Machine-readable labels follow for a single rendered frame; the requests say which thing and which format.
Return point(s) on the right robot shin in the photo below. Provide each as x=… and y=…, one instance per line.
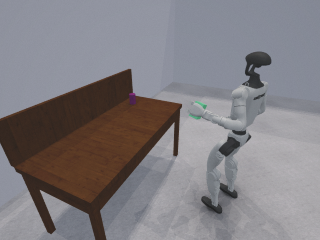
x=231, y=175

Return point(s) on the table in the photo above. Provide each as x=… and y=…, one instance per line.
x=81, y=146

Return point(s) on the robot right upper arm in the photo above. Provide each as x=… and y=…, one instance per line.
x=263, y=104

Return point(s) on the left robot hand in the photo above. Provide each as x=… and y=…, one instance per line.
x=196, y=109

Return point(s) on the robot left upper arm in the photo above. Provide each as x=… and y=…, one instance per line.
x=239, y=97

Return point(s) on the robot right foot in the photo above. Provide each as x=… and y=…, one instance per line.
x=232, y=193

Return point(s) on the left robot forearm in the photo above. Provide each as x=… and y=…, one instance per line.
x=227, y=123

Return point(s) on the sponge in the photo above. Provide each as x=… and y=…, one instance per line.
x=203, y=105

